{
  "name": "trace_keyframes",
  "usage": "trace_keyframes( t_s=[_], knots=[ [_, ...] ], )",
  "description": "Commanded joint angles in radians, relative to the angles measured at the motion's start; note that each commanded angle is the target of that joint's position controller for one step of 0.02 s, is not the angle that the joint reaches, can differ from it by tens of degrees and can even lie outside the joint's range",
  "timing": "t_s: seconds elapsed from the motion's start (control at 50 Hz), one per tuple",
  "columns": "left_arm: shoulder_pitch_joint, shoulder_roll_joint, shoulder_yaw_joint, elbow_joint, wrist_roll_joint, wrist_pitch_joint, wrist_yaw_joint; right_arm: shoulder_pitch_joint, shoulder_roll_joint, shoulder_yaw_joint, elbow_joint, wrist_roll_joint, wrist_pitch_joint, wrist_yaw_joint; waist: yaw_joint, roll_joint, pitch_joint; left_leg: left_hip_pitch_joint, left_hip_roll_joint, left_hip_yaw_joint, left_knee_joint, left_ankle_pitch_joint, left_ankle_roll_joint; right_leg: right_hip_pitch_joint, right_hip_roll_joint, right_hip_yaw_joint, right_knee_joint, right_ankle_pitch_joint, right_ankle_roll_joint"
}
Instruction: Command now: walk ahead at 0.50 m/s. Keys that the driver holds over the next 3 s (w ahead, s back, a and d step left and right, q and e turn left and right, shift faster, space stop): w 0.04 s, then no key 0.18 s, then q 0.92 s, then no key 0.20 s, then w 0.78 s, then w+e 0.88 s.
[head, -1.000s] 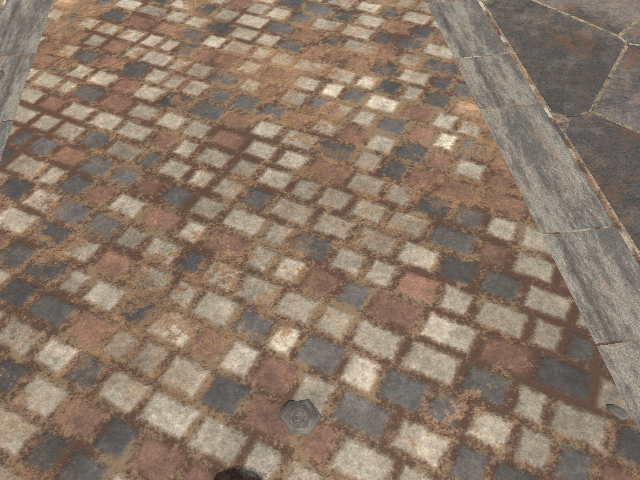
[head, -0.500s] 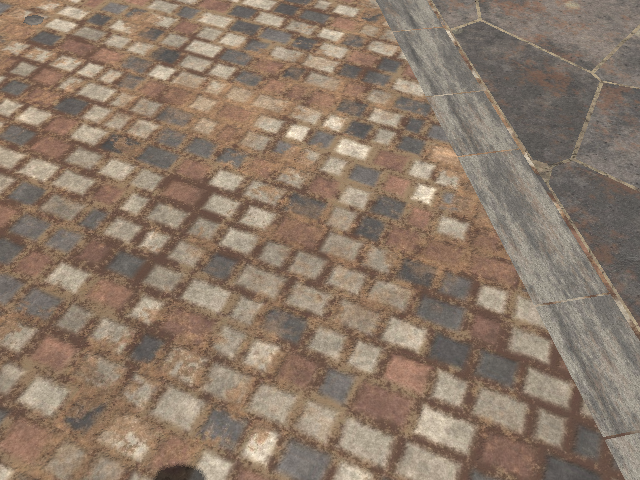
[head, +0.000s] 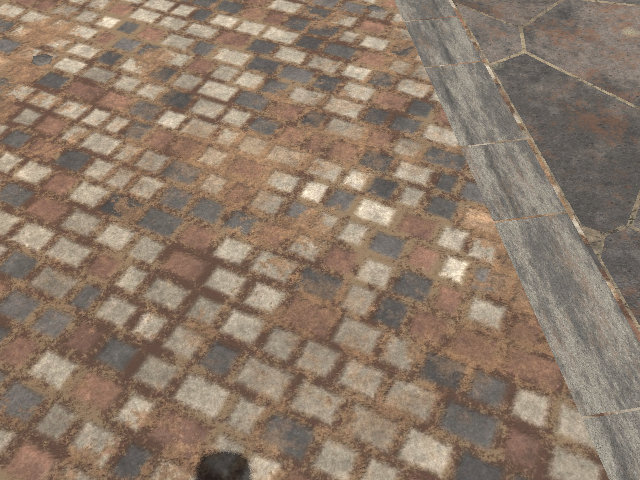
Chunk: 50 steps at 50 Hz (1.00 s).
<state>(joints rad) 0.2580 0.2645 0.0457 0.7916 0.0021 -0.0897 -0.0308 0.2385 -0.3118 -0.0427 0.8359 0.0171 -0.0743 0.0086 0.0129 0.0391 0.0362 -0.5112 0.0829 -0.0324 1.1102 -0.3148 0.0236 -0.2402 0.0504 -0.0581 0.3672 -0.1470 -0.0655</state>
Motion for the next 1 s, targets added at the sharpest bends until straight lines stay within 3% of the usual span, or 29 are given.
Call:
trace_keyframes(
  t_s=[0.02,0.06,0.12,0.18,0.24,0.26,0.28,0.3,0.32,0.34,0.36,0.38,0.42,0.48,0.54,0.64,0.7,0.72,0.74,0.76,0.78,0.8,0.82,0.84,0.88,0.92,1.0],
  knots=[
    [-0.02,0.137,0.034,-0.043,-0.005,-0.026,0.006,0.024,-0.048,-0.012,-0.057,-0.01,0.01,-0.005,-0.03,-0.102,-0.039,-0.121,0.063,-0.026,-0.074,0.082,-0.032,0.09,-0.275,0.243,-0.231,0.21,-0.191],
    [-0.007,0.151,0.037,-0.026,-0.002,-0.02,0.015,-0.047,-0.042,-0.009,-0.08,-0.017,0.01,-0.006,-0.017,-0.091,-0.005,-0.143,0.059,-0.016,-0.206,0.185,-0.05,0.081,-0.256,0.185,-0.24,0.293,-0.181],
    [0.017,0.163,0.036,-0.002,0.0,-0.006,0.028,-0.135,-0.013,0.002,-0.099,-0.023,-0.005,0.003,0.013,-0.098,-0.007,-0.025,0.002,0.036,-0.44,0.368,-0.051,0.052,-0.193,0.065,-0.2,0.481,-0.129],
    [0.061,0.172,0.036,0.034,-0.008,0.008,0.034,-0.183,-0.025,-0.002,-0.113,-0.018,-0.01,0.015,0.03,-0.116,-0.035,0.03,-0.033,0.024,-0.543,0.451,-0.035,0.125,-0.219,0.076,-0.15,0.473,-0.11],
    [0.02,0.181,0.041,0.049,-0.014,0.025,0.044,-0.141,-0.07,-0.018,-0.105,-0.025,-0.013,0.025,-0.015,-0.131,-0.065,0.075,-0.042,0.0,-0.604,0.382,0.012,0.207,-0.257,0.102,-0.045,0.451,-0.075],
    [-0.006,0.179,0.041,0.049,-0.013,0.03,0.048,-0.077,-0.084,-0.027,-0.082,-0.029,-0.014,0.025,-0.052,-0.12,-0.092,0.158,-0.059,0.015,-0.64,0.403,0.029,0.206,-0.238,0.081,0.034,0.471,-0.052],
    [0.017,0.16,0.037,0.052,-0.004,0.033,0.051,-0.007,-0.125,-0.043,-0.057,-0.034,-0.014,0.02,-0.071,-0.073,-0.14,0.28,-0.06,0.019,-0.669,0.551,0.048,0.189,-0.177,0.046,0.171,0.449,-0.015],
    [0.106,0.124,0.024,0.038,0.026,0.03,0.054,0.028,-0.212,-0.061,-0.067,-0.043,-0.009,0.014,-0.034,0.086,-0.247,0.518,0.088,-0.145,-0.585,0.962,0.122,0.028,-0.095,-0.001,0.409,0.16,0.041],
    [0.206,0.057,-0.003,0.048,0.027,0.03,0.05,0.033,-0.203,-0.054,-0.078,-0.043,0.008,0.01,-0.008,0.257,-0.357,0.733,0.274,-0.426,-0.607,1.039,0.309,-0.228,0.015,0.023,0.723,-0.483,0.105],
    [0.177,0.119,0.009,0.052,0.008,0.036,0.044,0.035,-0.146,-0.041,-0.089,-0.021,0.018,0.015,-0.036,0.165,-0.401,0.687,0.263,-0.503,-0.68,0.799,0.327,-0.266,-0.005,0.133,0.826,-0.552,0.109],
    [0.093,0.154,0.021,0.029,-0.016,0.048,0.048,-0.023,-0.143,-0.043,-0.105,-0.012,0.023,0.018,-0.039,0.1,-0.288,0.595,0.226,-0.458,-0.723,0.6,0.298,-0.344,-0.028,0.132,0.879,-0.501,0.106],
    [0.042,0.155,0.025,0.022,-0.016,0.063,0.06,-0.068,-0.13,-0.041,-0.116,-0.011,0.029,0.015,-0.034,0.033,-0.209,0.491,0.192,-0.408,-0.759,0.452,0.262,-0.373,-0.053,0.125,0.869,-0.437,0.108],
    [0.004,0.16,0.034,0.003,-0.002,0.09,0.08,-0.119,-0.125,-0.043,-0.131,-0.023,0.042,0.003,-0.004,0.043,-0.141,0.292,0.145,-0.37,-0.824,0.267,0.226,-0.303,-0.087,0.141,0.772,-0.338,0.107],
    [0.013,0.124,0.031,0.003,0.003,0.094,0.092,-0.131,-0.13,-0.053,-0.144,-0.033,0.055,-0.012,0.011,0.101,-0.147,0.207,0.087,-0.317,-0.85,0.214,0.213,-0.217,-0.058,0.122,0.609,-0.289,0.113],
    [-0.02,0.115,0.028,-0.005,0.005,0.094,0.092,-0.124,-0.147,-0.066,-0.153,-0.02,0.064,-0.028,-0.003,0.093,-0.168,0.194,0.073,-0.335,-0.857,0.103,0.208,-0.18,-0.046,0.133,0.495,-0.224,0.124],
    [-0.06,0.119,0.03,-0.022,-0.004,0.08,0.078,-0.112,-0.15,-0.074,-0.161,-0.012,0.087,-0.04,-0.02,0.107,-0.144,0.196,0.059,-0.414,-0.858,0.003,0.183,-0.127,-0.022,0.144,0.335,-0.19,0.121],
    [-0.002,0.123,0.036,-0.005,-0.012,0.064,0.064,-0.122,-0.145,-0.074,-0.171,0.002,0.107,-0.048,0.018,0.107,-0.129,0.177,0.021,-0.431,-0.818,-0.007,0.14,0.0,-0.015,0.12,0.1,-0.094,0.084],
    [0.026,0.156,0.047,0.0,-0.007,0.062,0.063,-0.1,-0.126,-0.068,-0.171,0.007,0.112,-0.05,0.026,0.079,-0.127,0.121,-0.023,-0.4,-0.769,-0.062,0.097,0.09,-0.077,0.148,0.009,-0.065,0.056],
    [0.037,0.24,0.066,-0.008,0.02,0.067,0.069,-0.088,-0.08,-0.059,-0.186,0.007,0.112,-0.048,0.007,-0.103,-0.123,-0.019,-0.114,-0.268,-0.568,-0.167,0.038,0.163,-0.287,0.343,-0.065,-0.113,-0.031],
    [-0.028,0.272,0.075,-0.025,0.054,0.072,0.067,-0.101,-0.094,-0.069,-0.212,0.006,0.1,-0.044,-0.014,-0.336,-0.073,-0.119,-0.24,-0.088,-0.315,-0.26,-0.007,0.061,-0.435,0.552,-0.137,0.023,-0.158],
    [-0.1,0.212,0.057,-0.064,0.061,0.066,0.072,-0.064,-0.162,-0.09,-0.191,-0.01,0.093,-0.039,-0.032,-0.262,-0.076,-0.097,-0.178,-0.13,-0.123,-0.237,-0.036,0.031,-0.445,0.518,-0.115,0.112,-0.185],
    [-0.159,0.166,0.047,-0.083,0.043,0.063,0.077,-0.019,-0.172,-0.101,-0.16,-0.004,0.1,-0.036,-0.059,-0.196,-0.078,-0.089,-0.176,-0.121,-0.043,-0.18,-0.048,0.038,-0.385,0.406,-0.082,0.167,-0.141],
    [-0.182,0.149,0.042,-0.09,0.023,0.062,0.079,0.011,-0.149,-0.098,-0.136,-0.006,0.113,-0.041,-0.065,-0.166,-0.078,-0.102,-0.17,-0.104,0.018,-0.133,-0.068,0.068,-0.333,0.325,-0.058,0.187,-0.103],
    [-0.177,0.14,0.037,-0.09,0.009,0.063,0.081,0.015,-0.129,-0.094,-0.134,-0.009,0.123,-0.043,-0.052,-0.162,-0.069,-0.13,-0.161,-0.099,0.075,-0.103,-0.086,0.093,-0.323,0.284,-0.044,0.228,-0.098],
    [-0.143,0.141,0.035,-0.082,0.009,0.072,0.084,-0.027,-0.093,-0.08,-0.161,0.002,0.131,-0.038,-0.026,-0.17,-0.053,-0.142,-0.141,-0.052,0.056,-0.066,-0.112,0.114,-0.296,0.203,-0.044,0.275,-0.11],
    [-0.094,0.158,0.042,-0.071,0.014,0.084,0.09,-0.099,-0.074,-0.069,-0.203,0.01,0.129,-0.031,0.019,-0.202,-0.056,-0.163,-0.11,-0.022,-0.047,-0.046,-0.132,0.194,-0.308,0.183,-0.044,0.285,-0.13],
    [-0.09,0.214,0.065,-0.073,0.008,0.096,0.083,-0.133,-0.055,-0.051,-0.25,0.005,0.129,-0.009,0.042,-0.228,-0.086,-0.014,-0.063,0.039,-0.25,-0.081,-0.123,0.189,-0.344,0.129,-0.034,0.317,-0.143]
  ],
)
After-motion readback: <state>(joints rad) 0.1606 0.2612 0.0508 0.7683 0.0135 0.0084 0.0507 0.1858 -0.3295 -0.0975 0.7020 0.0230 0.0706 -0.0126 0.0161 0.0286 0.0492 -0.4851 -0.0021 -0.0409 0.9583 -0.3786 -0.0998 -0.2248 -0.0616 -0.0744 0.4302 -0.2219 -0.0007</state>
